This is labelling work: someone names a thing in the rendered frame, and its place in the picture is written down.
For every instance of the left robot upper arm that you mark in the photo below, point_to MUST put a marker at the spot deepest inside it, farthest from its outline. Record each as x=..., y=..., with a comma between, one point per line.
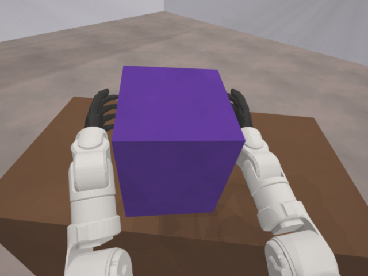
x=108, y=262

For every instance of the right robot upper arm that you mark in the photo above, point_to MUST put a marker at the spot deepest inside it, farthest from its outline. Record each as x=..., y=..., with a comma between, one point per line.
x=299, y=254

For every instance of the left robot forearm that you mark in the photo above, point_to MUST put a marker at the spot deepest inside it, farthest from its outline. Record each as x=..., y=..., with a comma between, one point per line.
x=94, y=220

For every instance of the pedestal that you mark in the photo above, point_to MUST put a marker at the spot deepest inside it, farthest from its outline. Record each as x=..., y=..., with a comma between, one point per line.
x=35, y=207

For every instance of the right robot forearm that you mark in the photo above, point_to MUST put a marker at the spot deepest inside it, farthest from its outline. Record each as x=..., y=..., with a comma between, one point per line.
x=278, y=209

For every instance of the robot right hand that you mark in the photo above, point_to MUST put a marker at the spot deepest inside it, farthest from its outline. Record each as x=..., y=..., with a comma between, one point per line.
x=240, y=108

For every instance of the robot left hand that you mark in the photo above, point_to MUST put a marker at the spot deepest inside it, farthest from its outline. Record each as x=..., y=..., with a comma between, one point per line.
x=95, y=116

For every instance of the carton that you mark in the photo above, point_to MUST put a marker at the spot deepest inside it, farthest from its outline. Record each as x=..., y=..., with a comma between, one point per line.
x=175, y=140

